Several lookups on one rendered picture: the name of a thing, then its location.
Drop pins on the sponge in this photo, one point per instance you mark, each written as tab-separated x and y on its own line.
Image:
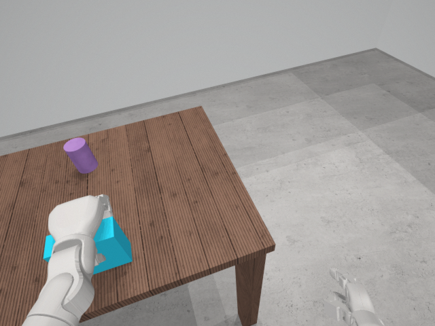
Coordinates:
110	240

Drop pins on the robot right forearm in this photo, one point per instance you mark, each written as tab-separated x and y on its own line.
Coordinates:
365	318

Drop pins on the robot left hand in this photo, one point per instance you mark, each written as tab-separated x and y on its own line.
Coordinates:
80	216

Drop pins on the robot left forearm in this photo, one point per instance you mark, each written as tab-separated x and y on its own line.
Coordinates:
68	291

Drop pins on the table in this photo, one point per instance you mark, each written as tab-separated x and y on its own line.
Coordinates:
175	194

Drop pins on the robot right hand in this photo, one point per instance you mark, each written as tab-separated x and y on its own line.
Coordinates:
340	307

